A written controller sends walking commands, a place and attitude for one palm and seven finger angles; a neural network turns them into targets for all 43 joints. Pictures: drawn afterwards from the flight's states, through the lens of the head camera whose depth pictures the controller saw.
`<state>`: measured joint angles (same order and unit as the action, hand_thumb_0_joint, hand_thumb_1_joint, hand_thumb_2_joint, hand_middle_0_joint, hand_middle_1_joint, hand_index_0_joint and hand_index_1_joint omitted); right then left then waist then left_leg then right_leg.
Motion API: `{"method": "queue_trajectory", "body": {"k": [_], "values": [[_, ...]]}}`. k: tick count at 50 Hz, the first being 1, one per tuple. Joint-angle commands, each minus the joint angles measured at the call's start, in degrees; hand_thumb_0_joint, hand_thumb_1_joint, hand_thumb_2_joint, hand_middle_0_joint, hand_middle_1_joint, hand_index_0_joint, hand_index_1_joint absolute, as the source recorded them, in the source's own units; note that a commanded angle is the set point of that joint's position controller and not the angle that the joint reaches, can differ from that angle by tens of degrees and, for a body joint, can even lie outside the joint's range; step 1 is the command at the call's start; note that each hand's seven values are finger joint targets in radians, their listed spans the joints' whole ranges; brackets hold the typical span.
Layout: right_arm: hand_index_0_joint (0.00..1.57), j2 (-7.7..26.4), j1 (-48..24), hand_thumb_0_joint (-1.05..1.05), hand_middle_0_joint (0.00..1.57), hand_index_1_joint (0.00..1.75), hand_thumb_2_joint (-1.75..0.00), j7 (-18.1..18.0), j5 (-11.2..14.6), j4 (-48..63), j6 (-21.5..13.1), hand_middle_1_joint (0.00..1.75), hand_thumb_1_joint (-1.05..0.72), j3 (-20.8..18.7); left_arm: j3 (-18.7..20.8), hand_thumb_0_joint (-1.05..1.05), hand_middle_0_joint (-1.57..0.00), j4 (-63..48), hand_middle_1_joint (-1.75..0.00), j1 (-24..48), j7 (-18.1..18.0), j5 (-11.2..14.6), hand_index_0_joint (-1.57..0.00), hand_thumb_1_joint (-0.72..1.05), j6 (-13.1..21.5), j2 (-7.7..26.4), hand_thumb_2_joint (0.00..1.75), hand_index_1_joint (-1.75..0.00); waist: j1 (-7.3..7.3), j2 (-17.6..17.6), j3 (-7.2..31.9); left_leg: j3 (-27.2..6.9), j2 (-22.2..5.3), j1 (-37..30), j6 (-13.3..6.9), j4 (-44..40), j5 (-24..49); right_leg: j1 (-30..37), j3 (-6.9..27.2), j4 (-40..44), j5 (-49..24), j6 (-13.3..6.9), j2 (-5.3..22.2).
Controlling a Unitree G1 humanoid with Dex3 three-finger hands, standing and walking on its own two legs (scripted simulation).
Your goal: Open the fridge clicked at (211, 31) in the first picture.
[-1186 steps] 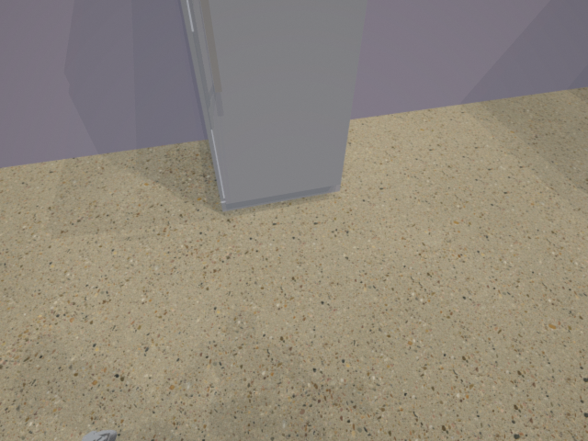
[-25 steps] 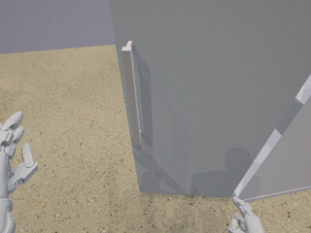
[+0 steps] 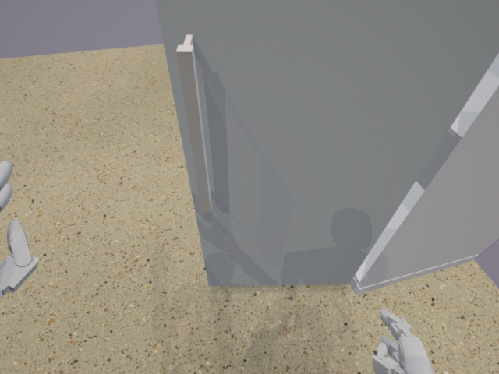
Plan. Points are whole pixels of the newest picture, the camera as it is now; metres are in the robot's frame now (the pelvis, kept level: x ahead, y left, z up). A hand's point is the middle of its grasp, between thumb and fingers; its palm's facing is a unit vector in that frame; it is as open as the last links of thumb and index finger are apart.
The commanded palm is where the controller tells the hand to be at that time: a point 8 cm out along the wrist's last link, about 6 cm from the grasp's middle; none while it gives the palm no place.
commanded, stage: step back with the hand held close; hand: left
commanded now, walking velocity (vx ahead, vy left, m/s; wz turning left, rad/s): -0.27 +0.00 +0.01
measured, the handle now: (199, 140) +0.51 +0.13 +0.09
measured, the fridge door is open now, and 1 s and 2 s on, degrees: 76 76 76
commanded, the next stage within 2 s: none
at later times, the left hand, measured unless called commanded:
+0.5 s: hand (5, 299) +0.16 +0.26 +0.17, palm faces +0.49 -0.76 -0.43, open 7.4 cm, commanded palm +0.09 +0.29 +0.18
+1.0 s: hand out of the picture +0.13 +0.25 +0.17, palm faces +0.51 -0.76 -0.41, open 7.4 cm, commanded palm +0.06 +0.29 +0.18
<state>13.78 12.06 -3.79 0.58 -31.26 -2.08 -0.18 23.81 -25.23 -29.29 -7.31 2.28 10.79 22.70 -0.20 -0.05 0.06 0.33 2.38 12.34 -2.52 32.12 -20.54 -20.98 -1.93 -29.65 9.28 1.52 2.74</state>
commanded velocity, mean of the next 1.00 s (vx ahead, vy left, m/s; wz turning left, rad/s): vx -0.34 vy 0.00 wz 0.00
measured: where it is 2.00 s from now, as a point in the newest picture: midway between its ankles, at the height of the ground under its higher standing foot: outside the picture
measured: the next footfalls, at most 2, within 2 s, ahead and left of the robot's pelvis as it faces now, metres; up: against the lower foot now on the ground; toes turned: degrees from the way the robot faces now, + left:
right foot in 1.54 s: -0.07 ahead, -0.16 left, +0.00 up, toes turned +9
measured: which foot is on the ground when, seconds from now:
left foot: down 0.00-1.00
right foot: down 0.00-1.00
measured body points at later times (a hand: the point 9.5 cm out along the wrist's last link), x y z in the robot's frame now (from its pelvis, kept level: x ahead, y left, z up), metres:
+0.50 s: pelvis -0.05 -0.01 -0.02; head -0.04 +0.01 +0.43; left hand +0.13 +0.30 +0.19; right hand +0.10 -0.25 -0.09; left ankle -0.04 +0.09 -0.73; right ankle +0.07 -0.14 -0.73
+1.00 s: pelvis -0.07 -0.02 -0.03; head -0.05 +0.02 +0.42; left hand +0.10 +0.29 +0.19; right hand +0.11 -0.25 -0.09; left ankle -0.04 +0.09 -0.73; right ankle +0.06 -0.15 -0.73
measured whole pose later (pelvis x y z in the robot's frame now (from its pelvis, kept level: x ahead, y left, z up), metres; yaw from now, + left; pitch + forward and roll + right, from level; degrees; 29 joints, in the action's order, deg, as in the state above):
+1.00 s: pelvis -0.07 -0.02 -0.03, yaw +2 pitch +1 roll -1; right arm 11.8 12.4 -1.9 -0.4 -32.3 -5.7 0.0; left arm 28.0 -30.6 -24.2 -7.7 -0.6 16.7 22.2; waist -0.3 -3.8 -1.6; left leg -1.2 1.8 26.2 -1.8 47.4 -22.9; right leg -31.3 0.7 -39.9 9.4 1.5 1.1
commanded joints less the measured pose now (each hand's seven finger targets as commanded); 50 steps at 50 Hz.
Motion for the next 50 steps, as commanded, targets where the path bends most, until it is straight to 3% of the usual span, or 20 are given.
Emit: {"method": "queue_trajectory", "body": {"k": [1, 5, 8, 13, 19, 25, 28, 31, 34, 36, 38, 41, 43, 45, 47, 49, 50], "values": [[0.20, 6.52, -4.55, 0.00, 0.20, 0.30, -0.90, -1.10, -0.05, 10.24, -2.76, 0.30, -0.90, -2.91, 9.19, 0.00, -0.20, -14.24, -0.30, 2.47, -1.86, -0.17, -0.20, 0.90, 4.32, 10.99, 0.90, -0.30, 0.84, 4.50, 8.28, -6.03, -7.95, 18.40, -0.30, -9.07, 14.75, 22.10, 3.87, -7.14, -20.13, -1.49, 1.63], [0.20, 6.80, -3.67, 0.00, 0.20, 0.30, -0.90, -1.22, -0.14, 10.49, -3.45, 0.30, -0.90, -3.09, 8.85, 0.00, -0.20, -14.48, -0.30, 3.25, -1.99, -0.76, -0.20, 0.90, 4.78, 10.10, 0.90, -0.30, 0.65, 5.56, 6.21, -7.19, -9.03, 25.40, -1.71, -10.03, 7.10, 23.83, 4.02, -10.44, -18.22, -1.01, 0.68], [0.20, 7.11, -2.79, 0.00, 0.20, 0.30, -0.90, -1.14, -0.11, 10.38, -3.97, 0.30, -0.90, -3.16, 8.78, 0.00, -0.20, -13.93, -0.30, 4.41, -2.13, -1.20, -0.20, 0.90, 5.10, 9.80, 0.90, -0.30, 0.39, 5.24, 4.23, -7.53, -9.24, 31.61, -2.85, -10.19, -3.56, 24.45, 5.12, -12.26, -14.46, -1.00, 0.58], [0.20, 7.13, -1.95, 0.00, 0.20, 0.30, -0.90, -0.91, -0.15, 10.35, -4.92, 0.30, -0.90, -3.03, 9.20, 0.00, -0.20, -14.27, -0.30, 6.90, -2.18, -1.89, -0.20, 0.90, 6.24, 10.07, 0.90, -0.30, 0.07, 3.86, 2.39, -7.48, -8.03, 36.97, -3.45, -9.01, -15.36, 24.09, 7.29, -12.09, -9.06, -1.59, 1.15], [0.20, 7.27, -1.48, 0.00, 0.20, 0.30, -0.90, -0.54, -0.35, 10.08, -6.13, 0.30, -0.90, -2.87, 10.74, 0.00, -0.20, -15.57, -0.30, 7.89, -2.26, -2.33, -0.20, 0.90, 7.64, 11.40, 0.90, -0.30, 0.11, 4.43, 2.77, -8.36, -7.52, 38.62, -3.37, -8.59, -17.66, 23.88, 7.84, -12.12, -6.12, -1.88, 0.82], [0.20, 6.68, -0.89, 0.00, 0.20, 0.30, -0.90, 0.11, -0.37, 9.22, -6.67, 0.30, -0.90, -2.76, 10.25, 0.00, -0.20, -14.26, -0.30, 7.02, -2.12, -2.14, -0.20, 0.90, 8.37, 10.52, 0.90, -0.30, 0.00, -0.25, 3.22, -6.72, -5.50, 35.20, -2.25, -3.74, -16.46, 19.64, 11.75, -6.10, -1.86, -3.06, 3.44], [0.20, 6.84, -1.25, 0.00, 0.20, 0.30, -0.90, 0.50, -0.45, 8.59, -6.34, 0.30, -0.90, -2.89, 10.33, 0.00, -0.20, -13.56, -0.30, 6.04, -2.30, -2.08, -0.20, 0.90, 8.35, 10.90, 0.90, -0.30, -0.08, -1.61, 3.24, -6.24, -4.89, 32.58, -1.96, -1.31, -16.71, 15.46, 14.01, -1.10, 4.28, -3.84, 5.10], [0.20, 6.94, -1.72, 0.00, 0.20, 0.30, -0.90, 0.65, -0.32, 8.60, -5.89, 0.30, -0.90, -2.95, 10.58, 0.00, -0.20, -14.23, -0.30, 4.41, -2.43, -2.02, -0.20, 0.90, 8.44, 11.09, 0.90, -0.30, -0.07, -0.87, 5.07, -7.08, -5.56, 32.32, -2.10, -3.80, -15.74, 16.37, 11.63, -1.91, 4.86, -3.24, 4.17], [0.20, 7.67, -2.39, 0.00, 0.20, 0.30, -0.90, 0.17, -0.22, 8.92, -6.10, 0.30, -0.90, -3.24, 11.94, 0.00, -0.20, -15.68, -0.30, 3.96, -2.63, -2.47, -0.20, 0.90, 8.86, 11.77, 0.90, -0.30, 0.06, 5.60, 5.92, -9.88, -8.60, 39.83, -3.81, -10.31, -17.54, 24.44, 7.44, -10.93, -3.07, -1.45, 0.37], [0.20, 7.37, -2.12, 0.00, 0.20, 0.30, -0.90, -0.13, -0.42, 8.94, -6.53, 0.30, -0.90, -3.26, 11.46, 0.00, -0.20, -16.60, -0.30, 4.58, -2.48, -2.69, -0.20, 0.90, 9.06, 10.81, 0.90, -0.30, 0.11, 7.52, 5.58, -11.25, -11.08, 43.39, -4.48, -11.89, -14.31, 27.89, 5.28, -17.30, -11.01, -0.58, -1.60], [0.20, 7.47, -1.96, 0.00, 0.20, 0.30, -0.90, -0.25, -0.58, 8.85, -7.03, 0.30, -0.90, -3.71, 11.59, 0.00, -0.20, -16.93, -0.30, 5.74, -2.17, -2.92, -0.20, 0.90, 9.05, 10.78, 0.90, -0.30, 0.17, 6.52, 5.37, -10.69, -11.51, 44.35, -4.53, -9.98, -12.74, 28.59, 5.99, -19.40, -14.46, -0.43, -1.91], [0.20, 7.14, -1.77, 0.00, 0.20, 0.30, -0.90, -0.23, -0.79, 8.54, -7.44, 0.30, -0.90, -3.91, 11.82, 0.00, -0.20, -17.03, -0.30, 5.94, -1.75, -2.74, -0.20, 0.90, 9.14, 10.98, 0.90, -0.30, -0.02, 4.98, 6.14, -9.32, -9.73, 42.04, -3.54, -6.32, -9.69, 26.87, 8.78, -18.49, -19.37, -1.11, -0.88], [0.20, 7.20, -1.41, 0.00, 0.20, 0.30, -0.90, 0.19, -0.77, 8.48, -7.20, 0.30, -0.90, -3.92, 11.14, 0.00, -0.20, -15.89, -0.30, 6.46, -1.40, -2.92, -0.20, 0.90, 9.05, 10.00, 0.90, -0.30, -0.20, 4.35, 3.71, -8.42, -8.37, 45.61, -3.35, -5.42, -17.94, 26.00, 11.54, -17.00, -14.42, -1.91, 0.08], [0.20, 6.53, -1.62, 0.00, 0.20, 0.30, -0.90, 0.40, -0.85, 8.11, -7.05, 0.30, -0.90, -3.78, 10.66, 0.00, -0.20, -16.25, -0.30, 8.09, -1.24, -2.81, -0.20, 0.90, 9.18, 10.28, 0.90, -0.30, -0.35, 0.91, 3.99, -7.17, -6.04, 40.85, -2.01, -1.69, -16.65, 20.93, 14.93, -11.61, -13.93, -3.10, 2.60], [0.20, 6.17, -1.52, 0.00, 0.20, 0.30, -0.90, 0.98, -0.87, 7.56, -6.75, 0.30, -0.90, -3.86, 10.61, 0.00, -0.20, -16.58, -0.30, 7.85, -1.25, -2.50, -0.20, 0.90, 9.10, 10.90, 0.90, -0.30, -0.40, -3.30, 5.83, -5.92, -4.00, 33.92, -0.84, 2.99, -15.56, 14.79, 18.81, -3.64, -6.33, -4.61, 5.99], [0.20, 5.87, -1.74, 0.00, 0.20, 0.30, -0.90, 1.31, -1.02, 7.07, -6.12, 0.30, -0.90, -3.83, 11.51, 0.00, -0.20, -18.12, -0.30, 7.38, -1.72, -2.04, -0.20, 0.90, 9.12, 12.46, 0.90, -0.30, -0.59, -3.86, 7.31, -5.22, -2.97, 26.87, -0.12, 4.55, -13.79, 9.00, 19.42, 2.60, 2.77, -5.57, 7.70], [0.20, 5.33, -1.79, 0.00, 0.20, 0.30, -0.90, 1.47, -0.98, 7.00, -5.84, 0.30, -0.90, -3.38, 11.04, 0.00, -0.20, -18.76, -0.30, 5.57, -1.87, -1.87, -0.20, 0.90, 9.19, 12.08, 0.90, -0.30, -0.76, -3.54, 8.19, -5.76, -3.40, 24.84, -0.03, 2.82, -11.68, 8.00, 16.94, 2.54, 4.46, -5.32, 7.44]]}}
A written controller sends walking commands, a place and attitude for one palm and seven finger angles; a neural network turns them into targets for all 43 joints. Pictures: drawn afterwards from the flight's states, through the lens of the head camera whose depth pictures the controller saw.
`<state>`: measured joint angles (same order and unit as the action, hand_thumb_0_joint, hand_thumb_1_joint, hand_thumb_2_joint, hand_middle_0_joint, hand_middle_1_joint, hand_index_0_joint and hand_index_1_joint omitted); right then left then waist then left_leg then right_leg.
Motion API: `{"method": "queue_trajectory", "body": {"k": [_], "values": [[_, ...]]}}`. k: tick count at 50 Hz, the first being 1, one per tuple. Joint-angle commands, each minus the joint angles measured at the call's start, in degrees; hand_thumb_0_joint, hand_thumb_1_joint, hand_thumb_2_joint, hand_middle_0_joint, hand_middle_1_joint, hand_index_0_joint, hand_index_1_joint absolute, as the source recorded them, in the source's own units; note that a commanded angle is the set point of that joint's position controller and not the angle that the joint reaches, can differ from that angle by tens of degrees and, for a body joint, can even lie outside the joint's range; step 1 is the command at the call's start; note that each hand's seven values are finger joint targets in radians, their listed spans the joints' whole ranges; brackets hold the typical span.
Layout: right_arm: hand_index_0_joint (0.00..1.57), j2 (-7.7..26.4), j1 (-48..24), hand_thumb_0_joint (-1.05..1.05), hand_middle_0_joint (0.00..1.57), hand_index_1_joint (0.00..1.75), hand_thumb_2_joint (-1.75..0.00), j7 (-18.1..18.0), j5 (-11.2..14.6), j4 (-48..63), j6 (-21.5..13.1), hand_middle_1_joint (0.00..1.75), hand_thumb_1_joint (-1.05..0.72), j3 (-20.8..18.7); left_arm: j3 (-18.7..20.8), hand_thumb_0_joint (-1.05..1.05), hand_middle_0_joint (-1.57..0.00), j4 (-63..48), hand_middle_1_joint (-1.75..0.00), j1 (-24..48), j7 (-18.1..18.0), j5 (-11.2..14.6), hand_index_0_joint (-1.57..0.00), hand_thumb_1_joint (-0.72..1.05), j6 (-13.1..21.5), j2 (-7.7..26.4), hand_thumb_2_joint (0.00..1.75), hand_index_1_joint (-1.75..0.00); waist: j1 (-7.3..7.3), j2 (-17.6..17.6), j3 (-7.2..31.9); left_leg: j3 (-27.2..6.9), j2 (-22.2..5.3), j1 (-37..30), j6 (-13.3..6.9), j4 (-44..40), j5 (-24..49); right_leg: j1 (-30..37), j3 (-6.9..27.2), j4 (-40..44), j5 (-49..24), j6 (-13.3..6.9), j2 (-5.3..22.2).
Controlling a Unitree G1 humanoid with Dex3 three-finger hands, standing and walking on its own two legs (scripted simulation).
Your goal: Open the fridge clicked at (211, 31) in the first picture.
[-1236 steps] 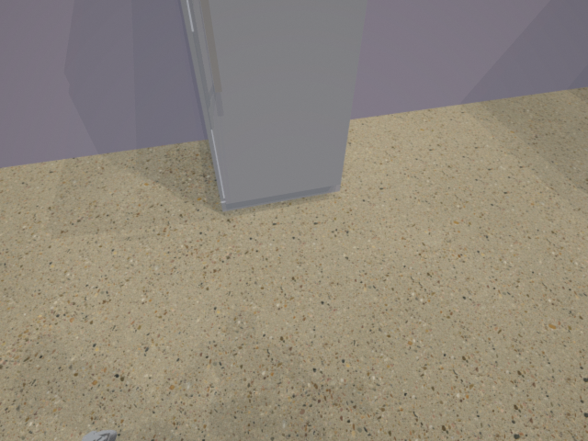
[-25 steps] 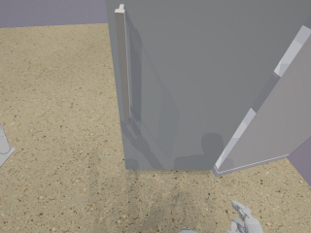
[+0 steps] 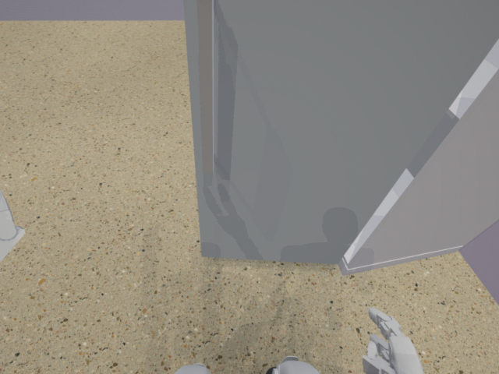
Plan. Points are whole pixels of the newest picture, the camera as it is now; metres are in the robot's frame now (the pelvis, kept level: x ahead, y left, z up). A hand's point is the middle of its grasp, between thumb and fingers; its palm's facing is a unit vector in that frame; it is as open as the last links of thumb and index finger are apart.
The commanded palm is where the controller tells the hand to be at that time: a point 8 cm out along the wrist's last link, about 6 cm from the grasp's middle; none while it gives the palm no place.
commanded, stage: step back with the hand held close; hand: left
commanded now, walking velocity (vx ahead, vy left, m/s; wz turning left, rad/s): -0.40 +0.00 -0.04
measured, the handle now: (208, 97) +0.59 +0.13 +0.12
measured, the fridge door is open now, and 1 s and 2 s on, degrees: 76 76 76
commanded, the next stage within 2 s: stop stepping back and stand still in 1.06 s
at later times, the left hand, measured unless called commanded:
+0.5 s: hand out of the picture +0.16 +0.26 +0.19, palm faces +0.42 -0.77 -0.49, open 7.4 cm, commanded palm +0.08 +0.30 +0.21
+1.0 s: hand out of the picture +0.07 +0.29 +0.21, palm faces +0.45 -0.81 -0.39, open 7.4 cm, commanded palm +0.02 +0.31 +0.21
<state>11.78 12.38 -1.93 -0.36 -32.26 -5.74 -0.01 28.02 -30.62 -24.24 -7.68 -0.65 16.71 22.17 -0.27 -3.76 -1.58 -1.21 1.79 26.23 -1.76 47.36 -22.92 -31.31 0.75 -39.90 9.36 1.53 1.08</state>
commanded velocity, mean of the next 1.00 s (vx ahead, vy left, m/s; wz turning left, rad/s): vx -0.40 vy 0.00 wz -0.08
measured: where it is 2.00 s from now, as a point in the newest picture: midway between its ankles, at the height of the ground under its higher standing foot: outside the picture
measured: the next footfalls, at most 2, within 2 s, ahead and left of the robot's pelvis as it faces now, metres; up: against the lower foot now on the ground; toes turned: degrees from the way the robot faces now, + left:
right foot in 0.54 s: -0.01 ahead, -0.14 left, +0.00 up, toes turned +7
right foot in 1.10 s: -0.25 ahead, -0.06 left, +0.00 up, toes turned -8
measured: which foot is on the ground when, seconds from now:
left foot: down 0.00-1.00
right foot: down 0.00-0.44, up 0.46-0.52, down 0.54-0.82, up 0.84-1.00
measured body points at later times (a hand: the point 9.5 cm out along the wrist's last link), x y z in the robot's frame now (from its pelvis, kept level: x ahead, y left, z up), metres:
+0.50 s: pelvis -0.04 +0.00 +0.01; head -0.02 +0.04 +0.46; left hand +0.13 +0.30 +0.22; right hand +0.12 -0.24 -0.05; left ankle +0.04 +0.11 -0.70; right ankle +0.04 -0.14 -0.70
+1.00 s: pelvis -0.13 +0.01 +0.03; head -0.13 +0.06 +0.48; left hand +0.04 +0.33 +0.23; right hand +0.04 -0.22 -0.02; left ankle +0.01 +0.10 -0.70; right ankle -0.23 -0.11 -0.65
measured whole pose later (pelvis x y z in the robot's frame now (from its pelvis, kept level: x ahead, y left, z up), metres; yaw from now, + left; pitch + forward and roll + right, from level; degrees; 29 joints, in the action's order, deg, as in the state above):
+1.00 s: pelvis -0.13 +0.01 +0.03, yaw -3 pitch +3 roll -6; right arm 9.4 12.1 -2.6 -0.5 -34.9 -9.4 0.0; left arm 27.3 -29.1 -29.7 -8.2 3.1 14.8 24.6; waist 1.1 0.0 4.2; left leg 0.9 -5.0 26.8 -2.1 22.4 0.6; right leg -16.2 -0.9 -45.3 28.7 0.2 -5.9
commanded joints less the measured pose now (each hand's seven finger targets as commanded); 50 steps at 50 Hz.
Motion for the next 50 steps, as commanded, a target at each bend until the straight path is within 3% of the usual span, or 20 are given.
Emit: {"method": "queue_trajectory", "body": {"k": [1, 5, 7, 10, 14, 18, 20, 23, 25, 29, 32, 36, 38, 39, 40, 41, 42, 43, 45, 50], "values": [[0.20, 7.51, -2.32, 0.00, 0.20, 0.30, -0.90, -0.43, 0.02, 8.16, -1.96, 0.30, -0.90, -3.52, 6.97, 0.00, -0.20, -13.89, -0.30, -0.79, -1.67, 1.24, -0.20, 0.90, 3.30, 12.53, 0.90, -0.30, -0.78, 2.35, 10.31, -4.62, -3.25, 10.06, -0.99, -15.17, -8.11, 18.16, 11.67, 11.46, 4.91, -4.40, 7.24], [0.20, 8.81, -3.18, 0.00, 0.20, 0.30, -0.90, -2.09, 0.06, 9.48, -2.83, 0.30, -0.90, -3.91, 9.05, 0.00, -0.20, -13.33, -0.30, -1.76, -1.82, 0.23, -0.20, 0.90, 3.98, 11.46, 0.90, -0.30, -0.15, 15.49, 8.95, -11.71, -13.40, 30.82, -5.91, -30.03, -16.37, 37.02, 2.07, -10.50, -7.96, -0.05, -2.95], [0.20, 8.68, -2.76, 0.00, 0.20, 0.30, -0.90, -2.36, -0.13, 9.00, -3.88, 0.30, -0.90, -4.42, 8.51, 0.00, -0.20, -12.22, -0.30, 0.22, -1.30, 0.21, -0.20, 0.90, 3.83, 10.74, 0.90, -0.30, -0.03, 13.37, 7.21, -11.00, -14.57, 30.42, -5.86, -27.68, -10.53, 36.20, 2.87, -12.74, -8.56, 0.22, -3.95], [0.20, 8.16, -2.03, 0.00, 0.20, 0.30, -0.90, -2.13, -0.20, 7.95, -4.88, 0.30, -0.90, -4.40, 5.94, 0.00, -0.20, -10.28, -0.30, 1.16, -0.75, 0.91, -0.20, 0.90, 3.62, 9.40, 0.90, -0.30, -0.38, 6.86, 7.85, -7.09, -10.38, 20.75, -3.00, -18.99, -0.86, 28.79, 8.35, -4.27, -16.91, -1.85, -0.15], [0.20, 7.92, -2.27, 0.00, 0.20, 0.30, -0.90, -1.61, -0.44, 6.92, -4.77, 0.30, -0.90, -4.28, 4.60, 0.00, -0.20, -10.73, -0.30, 3.83, -0.71, 0.88, -0.20, 0.90, 3.56, 11.16, 0.90, -0.30, -0.69, 4.12, 8.55, -2.36, -4.08, 12.32, 0.21, -13.97, -2.02, 20.09, 14.76, 6.69, -15.67, -3.92, 5.18], [0.20, 6.72, -3.37, 0.00, 0.20, 0.30, -0.90, -0.95, 0.38, 7.89, -3.18, 0.30, -0.90, -4.02, 6.77, 0.00, -0.20, -13.80, -0.30, -1.11, -1.24, 1.51, -0.20, 0.90, 3.64, 13.26, 0.90, -0.30, -0.63, 0.21, 11.00, -2.06, -2.56, 6.67, 0.13, -13.67, -9.49, 14.32, 14.13, 15.14, 7.99, -4.15, 6.06], [0.20, 7.18, -3.28, 0.00, 0.20, 0.30, -0.90, -1.40, 0.05, 8.29, -2.64, 0.30, -0.90, -3.82, 8.19, 0.00, -0.20, -14.59, -0.30, -3.70, -1.62, 1.59, -0.20, 0.90, 3.98, 13.48, 0.90, -0.30, -0.84, 6.40, 10.67, -4.61, -5.20, 9.37, -0.96, -21.00, -9.41, 17.04, 8.77, 9.82, 5.81, -2.63, 1.88], [0.20, 8.39, -4.26, 0.00, 0.20, 0.30, -0.90, -2.42, 0.20, 9.35, -4.02, 0.30, -0.90, -4.53, 10.04, 0.00, -0.20, -13.10, -0.30, -4.71, -1.48, 0.98, -0.20, 0.90, 4.55, 11.87, 0.90, -0.30, 0.30, 18.40, 11.86, -12.14, -16.92, 27.68, -6.10, -33.10, -15.66, 36.31, 1.22, -11.45, -4.00, 0.77, -6.01], [0.20, 8.31, -3.43, 0.00, 0.20, 0.30, -0.90, -2.61, -0.03, 8.86, -5.45, 0.30, -0.90, -5.15, 10.33, 0.00, -0.20, -12.49, -0.30, -3.02, -1.02, 0.89, -0.20, 0.90, 4.78, 11.93, 0.90, -0.30, 0.32, 15.58, 9.44, -12.49, -19.58, 27.63, -6.81, -32.66, -15.62, 34.73, 1.53, -13.34, 3.71, 0.94, -6.84], [0.20, 7.82, -2.03, 0.00, 0.20, 0.30, -0.90, -1.64, -0.50, 5.19, -7.61, 0.30, -0.90, -4.59, 4.35, 0.00, -0.20, -8.97, -0.30, -0.65, -0.43, 1.24, -0.20, 0.90, 5.14, 8.06, 0.90, -0.30, -0.17, 11.01, 7.54, -6.70, -13.97, 8.71, -2.80, -20.63, 4.87, 21.92, 5.98, 5.97, -6.24, -1.63, -3.08], [0.20, 5.73, -2.56, 0.00, 0.20, 0.30, -0.90, -1.60, 0.34, 3.93, -7.39, 0.30, -0.90, -4.13, 0.13, 0.00, -0.20, -9.66, -0.30, 4.30, -1.29, 1.70, -0.20, 0.90, 4.54, 9.75, 0.90, -0.30, -1.32, 2.12, 14.27, 3.26, -4.55, -9.48, 3.83, -9.58, 21.56, 11.42, 15.11, 14.69, -25.29, -3.84, 6.74], [0.20, 4.14, -6.39, 0.00, 0.20, 0.30, -0.90, -1.95, 0.12, 5.81, -4.40, 0.30, -0.90, -3.29, 4.01, 0.00, -0.20, -9.17, -0.30, -1.05, -1.62, 1.95, -0.20, 0.90, 2.89, 14.14, 0.90, -0.30, -0.23, -4.08, 10.80, 3.30, -1.47, -9.14, 3.91, -5.71, 5.51, 5.45, 15.64, 22.51, -7.70, -5.98, 10.41], [0.20, 4.34, -6.17, 0.00, 0.20, 0.30, -0.90, -1.96, -0.03, 5.98, -2.35, 0.30, -0.90, -2.87, 5.92, 0.00, -0.20, -7.85, -0.30, -3.90, -1.46, 2.40, -0.20, 0.90, 2.26, 14.54, 0.90, -0.30, -0.72, -1.90, 8.72, 2.09, -1.71, -8.93, 3.29, -11.98, 9.25, 4.55, 11.45, 21.14, -4.62, -4.97, 7.05], [0.20, 5.64, -6.29, 0.00, 0.20, 0.30, -0.90, -2.19, 0.05, 6.70, -1.81, 0.30, -0.90, -3.28, 6.93, 0.00, -0.20, -9.52, -0.30, -3.75, -1.23, 2.63, -0.20, 0.90, 2.42, 15.29, 0.90, -0.30, -0.68, 4.42, 8.80, 0.84, -3.20, -10.10, 2.86, -18.06, 15.30, 4.69, 7.92, 18.24, -4.15, -3.22, 2.65], [0.20, 6.30, -5.95, 0.00, 0.20, 0.30, -0.90, -2.39, 0.48, 7.49, -1.68, 0.30, -0.90, -3.25, 6.98, 0.00, -0.20, -10.44, -0.30, -4.40, -0.96, 2.87, -0.20, 0.90, 2.83, 14.77, 0.90, -0.30, -0.44, 9.97, 10.31, -2.61, -7.46, -7.36, 1.55, -24.75, 15.35, 9.52, 3.04, 12.72, -0.41, -0.95, -2.67], [0.20, 7.91, -5.74, 0.00, 0.20, 0.30, -0.90, -2.38, 0.78, 8.42, -2.31, 0.30, -0.90, -3.69, 7.06, 0.00, -0.20, -10.79, -0.30, -4.30, -0.40, 2.75, -0.20, 0.90, 3.32, 13.85, 0.90, -0.30, -0.40, 18.00, 12.15, -8.83, -14.28, 3.01, -1.37, -34.71, 1.65, 20.96, -0.42, 1.81, 5.01, 0.80, -7.87], [0.20, 8.59, -5.96, 0.00, 0.20, 0.30, -0.90, -2.57, 0.46, 9.11, -3.43, 0.30, -0.90, -4.58, 7.88, 0.00, -0.20, -10.60, -0.30, -3.78, 0.08, 2.75, -0.20, 0.90, 3.48, 13.27, 0.90, -0.30, -0.02, 23.51, 11.90, -16.44, -21.00, 13.58, -5.15, -43.85, -15.10, 29.01, -0.46, -10.44, 10.78, 1.09, -10.21], [0.20, 8.27, -5.98, 0.00, 0.20, 0.30, -0.90, -2.71, -0.54, 8.85, -4.20, 0.30, -0.90, -4.72, 8.24, 0.00, -0.20, -10.79, -0.30, -2.90, 0.22, 2.57, -0.20, 0.90, 3.08, 12.95, 0.90, -0.30, 0.33, 22.74, 10.14, -19.16, -24.18, 18.51, -7.32, -45.78, -18.68, 29.54, 1.23, -19.60, 13.59, 0.50, -9.11], [0.20, 6.69, -5.91, 0.00, 0.20, 0.30, -0.90, -2.30, -0.61, 6.93, -5.64, 0.30, -0.90, -4.37, 5.69, 0.00, -0.20, -10.64, -0.30, -2.41, -0.23, 3.35, -0.20, 0.90, 2.54, 11.20, 0.90, -0.30, 1.20, 13.38, 10.02, -12.44, -21.07, 4.39, -6.18, -39.22, -5.34, 18.13, 1.17, -17.09, 18.55, -0.61, -7.00], [0.20, 6.15, -4.40, 0.00, 0.20, 0.30, -0.90, -1.04, -0.46, 3.38, -7.91, 0.30, -0.90, -2.98, -1.23, 0.00, -0.20, -11.02, -0.30, 0.81, -1.41, 4.34, -0.20, 0.90, 1.27, 7.79, 0.90, -0.30, 0.43, 18.83, 11.85, -6.76, -17.67, -11.50, -0.69, -39.83, 0.18, 16.28, -3.03, 9.07, 22.04, -2.41, -5.20]]}}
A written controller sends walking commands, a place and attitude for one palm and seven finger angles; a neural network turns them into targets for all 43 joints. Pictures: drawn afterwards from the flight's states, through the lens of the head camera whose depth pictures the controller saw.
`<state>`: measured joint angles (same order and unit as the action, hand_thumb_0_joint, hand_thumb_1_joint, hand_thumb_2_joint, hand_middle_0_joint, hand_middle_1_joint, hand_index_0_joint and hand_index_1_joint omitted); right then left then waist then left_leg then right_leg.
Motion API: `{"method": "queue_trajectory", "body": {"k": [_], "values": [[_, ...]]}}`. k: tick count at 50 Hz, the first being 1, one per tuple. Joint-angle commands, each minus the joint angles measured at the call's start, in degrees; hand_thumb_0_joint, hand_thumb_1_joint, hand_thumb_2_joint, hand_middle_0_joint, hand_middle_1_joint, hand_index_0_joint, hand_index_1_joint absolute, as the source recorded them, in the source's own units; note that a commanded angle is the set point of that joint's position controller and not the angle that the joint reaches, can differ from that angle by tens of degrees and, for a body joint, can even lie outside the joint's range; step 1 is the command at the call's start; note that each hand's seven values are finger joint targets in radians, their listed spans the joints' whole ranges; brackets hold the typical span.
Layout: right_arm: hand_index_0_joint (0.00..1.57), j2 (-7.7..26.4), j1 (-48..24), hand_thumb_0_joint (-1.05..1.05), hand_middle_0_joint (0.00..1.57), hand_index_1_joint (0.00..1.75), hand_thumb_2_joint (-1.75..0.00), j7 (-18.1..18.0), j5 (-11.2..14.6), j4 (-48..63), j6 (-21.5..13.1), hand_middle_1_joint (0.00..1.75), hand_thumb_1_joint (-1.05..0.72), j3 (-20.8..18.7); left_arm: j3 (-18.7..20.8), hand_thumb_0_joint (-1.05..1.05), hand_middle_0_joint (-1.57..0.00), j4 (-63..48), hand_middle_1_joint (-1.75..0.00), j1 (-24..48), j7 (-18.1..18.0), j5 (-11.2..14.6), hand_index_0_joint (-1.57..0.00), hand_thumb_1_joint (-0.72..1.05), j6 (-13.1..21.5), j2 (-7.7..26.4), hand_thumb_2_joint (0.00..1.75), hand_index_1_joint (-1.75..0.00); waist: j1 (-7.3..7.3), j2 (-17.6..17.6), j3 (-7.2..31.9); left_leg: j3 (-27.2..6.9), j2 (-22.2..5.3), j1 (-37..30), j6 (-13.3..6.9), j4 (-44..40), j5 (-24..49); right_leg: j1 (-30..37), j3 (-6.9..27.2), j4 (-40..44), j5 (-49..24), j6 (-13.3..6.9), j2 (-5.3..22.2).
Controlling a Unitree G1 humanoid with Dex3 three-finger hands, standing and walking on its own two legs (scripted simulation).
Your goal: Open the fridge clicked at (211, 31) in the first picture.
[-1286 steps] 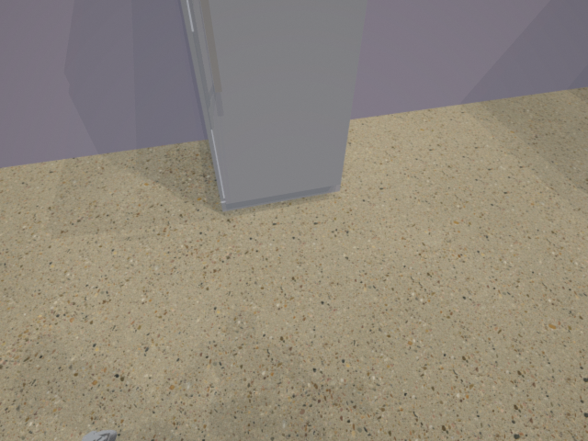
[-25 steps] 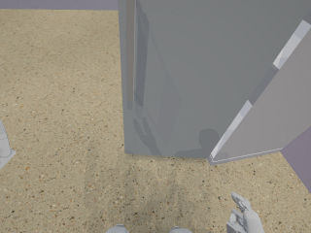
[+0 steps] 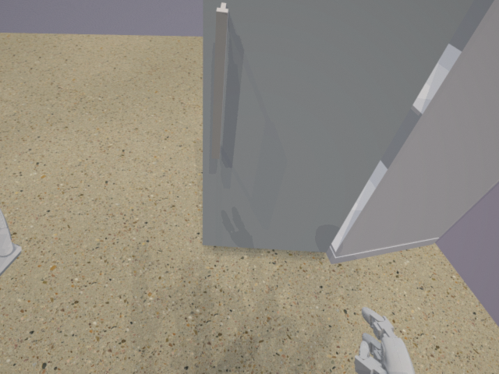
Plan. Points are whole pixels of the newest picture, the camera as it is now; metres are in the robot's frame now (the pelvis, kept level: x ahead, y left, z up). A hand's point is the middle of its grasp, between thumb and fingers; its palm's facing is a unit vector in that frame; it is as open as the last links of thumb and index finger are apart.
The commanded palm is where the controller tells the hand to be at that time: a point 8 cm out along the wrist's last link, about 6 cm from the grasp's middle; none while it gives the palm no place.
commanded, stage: step back with the hand held close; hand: left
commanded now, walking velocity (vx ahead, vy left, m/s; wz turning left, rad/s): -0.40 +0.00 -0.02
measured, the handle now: (219, 92) +0.71 +0.15 +0.08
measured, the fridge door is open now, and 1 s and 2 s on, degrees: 76 76 76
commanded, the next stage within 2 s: stop stepping back and stand still in 0.06 s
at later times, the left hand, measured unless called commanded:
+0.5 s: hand out of the picture +0.08 +0.27 +0.17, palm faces +0.40 -0.79 -0.46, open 7.4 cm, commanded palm +0.06 +0.29 +0.18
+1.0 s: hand out of the picture +0.10 +0.30 +0.14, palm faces +0.43 -0.78 -0.44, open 7.4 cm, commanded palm none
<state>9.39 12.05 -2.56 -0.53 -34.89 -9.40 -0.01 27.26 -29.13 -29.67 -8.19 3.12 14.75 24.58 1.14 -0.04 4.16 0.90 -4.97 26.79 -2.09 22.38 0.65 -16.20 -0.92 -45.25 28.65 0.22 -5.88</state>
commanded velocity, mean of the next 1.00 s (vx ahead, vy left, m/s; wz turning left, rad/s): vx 0.07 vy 0.00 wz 0.01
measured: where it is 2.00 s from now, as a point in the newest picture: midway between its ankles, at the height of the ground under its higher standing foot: outside the picture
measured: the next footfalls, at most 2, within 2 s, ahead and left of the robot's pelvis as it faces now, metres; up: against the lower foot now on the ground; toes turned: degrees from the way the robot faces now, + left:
right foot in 0.10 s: -0.11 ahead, -0.08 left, +0.00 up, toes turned -5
left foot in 0.22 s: +0.11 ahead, +0.07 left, +0.00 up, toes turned -2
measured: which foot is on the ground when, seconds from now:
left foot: down 0.00-0.14, up 0.16-0.20, down 0.22-0.40, up 0.42-0.52, down 0.54-0.74, up 0.76-0.98, down 1.00-1.00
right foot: up 0.00-0.08, down 0.10-1.00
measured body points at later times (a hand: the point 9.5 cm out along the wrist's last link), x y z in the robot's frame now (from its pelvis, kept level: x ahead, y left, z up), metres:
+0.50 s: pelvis -0.11 +0.01 -0.01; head -0.14 +0.03 +0.44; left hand +0.05 +0.31 +0.19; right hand -0.02 -0.26 -0.09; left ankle -0.02 +0.10 -0.72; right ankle -0.14 -0.13 -0.74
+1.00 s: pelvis -0.12 +0.03 -0.01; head -0.14 +0.03 +0.44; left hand +0.07 +0.34 +0.16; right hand +0.01 -0.23 -0.11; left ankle -0.07 +0.16 -0.73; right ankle -0.15 -0.07 -0.74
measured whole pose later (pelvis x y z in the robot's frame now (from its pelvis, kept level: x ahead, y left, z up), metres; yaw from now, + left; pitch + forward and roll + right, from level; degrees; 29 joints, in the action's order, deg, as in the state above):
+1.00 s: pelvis -0.12 +0.03 -0.01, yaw -2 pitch +0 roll +0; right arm 15.5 16.8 -1.5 -0.9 -40.7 -6.9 -0.2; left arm 20.6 -14.0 -23.8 -7.7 -0.6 11.1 21.8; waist 1.2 1.3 4.4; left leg 1.8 -2.3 21.4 -0.6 35.5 -7.6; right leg -12.4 -3.6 -31.2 19.2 -1.0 0.1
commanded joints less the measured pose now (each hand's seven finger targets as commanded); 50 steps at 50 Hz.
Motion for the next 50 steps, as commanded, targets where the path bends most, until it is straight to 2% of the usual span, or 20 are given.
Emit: {"method": "queue_trajectory", "body": {"k": [1, 5, 7, 9, 11, 12, 14, 16, 18, 20, 21, 25, 30, 34, 35, 37, 41, 47, 48, 50], "values": [[0.20, 8.46, -3.75, 0.00, 0.20, 0.30, -0.90, -0.31, -0.47, 5.39, -4.07, 0.30, -0.90, -2.77, -1.14, 0.00, -0.20, -12.32, -0.30, 8.58, -0.84, 0.56, -0.20, 0.90, 3.69, 5.47, 0.90, -0.30, -0.99, 14.28, 6.20, -7.91, -10.39, -13.66, 1.34, -13.87, -22.19, 2.50, -1.37, 20.64, -0.12, -1.71, 2.28], [0.20, 6.28, -4.34, 0.00, 0.20, 0.30, -0.90, -0.34, -1.08, 5.45, -1.49, 0.30, -0.90, -1.96, 3.29, 0.00, -0.20, -12.82, -0.30, 14.18, -1.11, 0.00, -0.20, 0.90, 5.71, 12.55, 0.90, -0.30, -1.34, -1.72, 5.99, 2.77, -1.06, -20.61, 6.29, 10.66, -13.38, -9.47, 11.78, 33.87, -14.94, -7.18, 17.31], [0.20, 7.15, -4.79, 0.00, 0.20, 0.30, -0.90, -1.09, 0.13, 5.61, -2.25, 0.30, -0.90, -2.73, 2.07, 0.00, -0.20, -10.75, -0.30, 12.84, -0.56, -0.71, -0.20, 0.90, 4.88, 12.07, 0.90, -0.30, -1.91, -8.79, 3.39, 3.31, 5.83, -22.29, 6.44, 20.03, -15.76, -19.36, 7.80, 34.28, -9.30, -6.57, 17.65], [0.20, 7.89, -5.24, 0.00, 0.20, 0.30, -0.90, -1.76, -0.18, 6.16, -1.32, 0.30, -0.90, -2.25, 5.09, 0.00, -0.20, -9.43, -0.30, 5.31, -0.13, -0.38, -0.20, 0.90, 2.60, 13.92, 0.90, -0.30, -2.42, -2.40, 2.44, 2.97, 4.76, -21.23, 5.48, 16.35, -10.73, -18.35, 2.48, 26.54, -17.41, -3.97, 14.35], [0.20, 9.54, -4.84, 0.00, 0.20, 0.30, -0.90, -1.96, 0.25, 7.57, -0.33, 0.30, -0.90, -1.65, 5.02, 0.00, -0.20, -6.63, -0.30, 0.42, 0.37, 0.54, -0.20, 0.90, 1.25, 11.27, 0.90, -0.30, -1.89, 10.74, 1.60, -6.19, -1.09, -13.27, 2.86, -1.78, -9.13, -6.81, -1.82, 19.28, -8.78, 0.17, 3.92], [0.20, 10.36, -4.51, 0.00, 0.20, 0.30, -0.90, -1.91, 0.92, 8.47, -0.45, 0.30, -0.90, -1.99, 5.28, 0.00, -0.20, -6.72, -0.30, 1.78, 0.38, 0.83, -0.20, 0.90, 1.21, 11.29, 0.90, -0.30, -1.54, 8.84, 0.15, -11.27, -3.09, -8.25, 1.50, -7.51, -19.44, -1.55, -1.34, 19.06, -4.91, 0.38, 0.86], [0.20, 10.91, -5.73, 0.00, 0.20, 0.30, -0.90, -2.23, 0.24, 9.93, -0.51, 0.30, -0.90, -2.40, 8.82, 0.00, -0.20, -8.22, -0.30, -1.18, 0.28, 1.00, -0.20, 0.90, 1.03, 13.33, 0.90, -0.30, -0.73, 18.53, 1.28, -17.04, -5.05, 1.21, 4.70, -22.70, -49.07, 7.62, -4.53, 12.92, 4.50, -1.89, -3.16], [0.20, 9.14, -3.97, 0.00, 0.20, 0.30, -0.90, -1.60, -0.12, 10.05, -0.55, 0.30, -0.90, -2.30, 7.94, 0.00, -0.20, -11.15, -0.30, -3.89, 0.55, 1.39, -0.20, 0.90, 0.71, 12.39, 0.90, -0.30, -0.39, 16.18, 4.42, -9.45, -1.61, 0.90, 7.08, -18.10, -41.35, 14.03, -5.43, 18.27, 2.57, -2.93, -3.15], [0.20, 8.59, -2.64, 0.00, 0.20, 0.30, -0.90, -0.75, -0.28, 9.92, -0.16, 0.30, -0.90, -2.61, 7.47, 0.00, -0.20, -14.45, -0.30, -7.05, 0.66, 1.17, -0.20, 0.90, 0.45, 12.62, 0.90, -0.30, -1.34, 6.34, 7.03, 2.04, 5.22, -5.65, 6.39, -0.15, -28.70, 9.03, -0.67, 27.11, 1.32, -4.27, 4.39], [0.20, 8.75, -1.03, 0.00, 0.20, 0.30, -0.90, -0.82, -0.90, 7.88, 0.18, 0.30, -0.90, -3.18, 7.93, 0.00, -0.20, -15.46, -0.30, -6.46, -0.31, 0.81, -0.20, 0.90, 0.19, 13.38, 0.90, -0.30, -1.93, -9.00, 4.86, 0.65, 6.46, -13.59, 4.44, 25.43, -18.03, -11.36, 15.72, 34.36, 10.80, -10.59, 18.71], [0.20, 8.78, -0.48, 0.00, 0.20, 0.30, -0.90, -0.88, -1.01, 6.59, 0.67, 0.30, -0.90, -2.98, 7.38, 0.00, -0.20, -13.72, -0.30, -4.21, -1.05, 0.17, -0.20, 0.90, -0.46, 12.22, 0.90, -0.30, -2.11, -10.78, 1.98, -1.00, 5.10, -9.97, 4.25, 30.73, -17.91, -13.94, 18.07, 34.67, 13.86, -12.22, 21.45], [0.20, 10.20, 0.15, 0.00, 0.20, 0.30, -0.90, -2.47, -0.26, 3.97, -0.13, 0.30, -0.90, -2.29, -0.95, 0.00, -0.20, -2.29, -0.30, 15.54, -2.73, -2.62, -0.20, 0.90, -0.73, 6.98, 0.90, -0.30, -4.50, -0.96, -7.77, 0.49, 3.15, -10.49, 2.07, 11.65, -24.00, -13.69, 4.31, 23.78, 11.59, -4.22, 13.23], [0.20, 10.13, -3.51, 0.00, 0.20, 0.30, -0.90, -3.41, -0.13, 6.38, -2.01, 0.30, -0.90, -2.27, 1.20, 0.00, -0.20, -7.71, -0.30, 15.73, -2.20, -2.34, -0.20, 0.90, -0.17, 8.87, 0.90, -0.30, -2.19, 20.26, -6.33, -27.39, -10.46, 3.05, -2.94, -20.34, -57.36, -2.78, -2.03, -8.00, 1.78, -0.88, 0.81], [0.20, 8.97, -4.28, 0.00, 0.20, 0.30, -0.90, -1.47, -1.28, 6.94, -2.04, 0.30, -0.90, -2.11, 3.57, 0.00, -0.20, -11.26, -0.30, 1.63, -1.85, -1.73, -0.20, 0.90, -0.47, 9.62, 0.90, -0.30, -0.41, 11.55, -0.23, -11.41, -4.44, 7.99, -0.54, -10.19, -42.33, 16.03, -2.91, 14.27, -0.72, -2.82, 2.19], [0.20, 8.31, -4.13, 0.00, 0.20, 0.30, -0.90, -1.18, -1.37, 7.43, -1.07, 0.30, -0.90, -1.91, 3.55, 0.00, -0.20, -12.24, -0.30, -0.16, -1.77, -1.81, -0.20, 0.90, -0.53, 9.36, 0.90, -0.30, -0.48, 7.37, 0.18, -7.56, -0.96, 10.09, 0.88, -1.34, -38.75, 18.42, 1.35, 21.46, -0.19, -4.10, 5.17], [0.20, 8.05, -3.47, 0.00, 0.20, 0.30, -0.90, -0.71, -1.37, 6.97, 1.06, 0.30, -0.90, -2.39, 7.25, 0.00, -0.20, -12.22, -0.30, 2.34, -1.86, -1.67, -0.20, 0.90, -0.22, 13.03, 0.90, -0.30, -0.25, -8.85, -1.87, 0.96, 6.48, 14.78, 3.06, 33.74, -26.54, 8.37, 32.61, 37.51, 10.96, -13.10, 26.08], [0.20, 7.96, -0.90, 0.00, 0.20, 0.30, -0.90, -0.93, -0.27, 5.11, 0.81, 0.30, -0.90, -1.58, 3.49, 0.00, -0.20, -1.95, -0.30, 3.85, -2.32, -1.25, -0.20, 0.90, 0.47, 8.27, 0.90, -0.30, -2.46, -1.07, -5.48, -2.53, 2.25, 11.06, 3.19, 38.04, -19.70, 1.52, 21.18, 33.85, 1.10, -12.23, 22.19], [0.20, 8.10, -3.61, 0.00, 0.20, 0.30, -0.90, -2.61, -0.22, 5.55, -0.75, 0.30, -0.90, -1.62, -0.18, 0.00, -0.20, -1.44, -0.30, 9.21, -2.65, -1.70, -0.20, 0.90, 0.17, 6.49, 0.90, -0.30, -0.67, -7.00, -2.50, 4.65, 4.60, -10.91, 1.31, 7.90, -13.94, 1.10, 8.38, 26.43, -15.72, -6.21, 15.47], [0.20, 16.79, -2.41, 0.00, 0.20, 0.30, -0.90, 3.79, -0.93, -5.98, -0.47, 0.30, -0.90, -3.38, -20.09, 0.00, -0.20, 37.35, -0.30, 7.95, 6.01, -7.09, -0.20, 0.90, -10.11, -2.66, 0.90, -0.30, -4.53, -2.67, -5.22, -1.12, 0.57, -8.77, 0.91, 11.35, 6.05, -3.85, 1.30, 13.10, -37.80, -3.37, 17.01], [0.20, 15.21, 0.06, 0.00, 0.20, 0.30, -0.90, 2.91, -0.83, -3.62, 4.17, 0.30, -0.90, -3.70, -21.93, 0.00, -0.20, 39.39, -0.30, 4.00, 7.46, -5.32, -0.20, 0.90, -14.89, -7.96, 0.90, -0.30, -1.07, 0.40, 3.57, -8.10, -6.29, -14.37, -2.33, 11.22, 18.79, -3.01, 0.30, 5.75, -24.48, 0.17, 10.18]]}}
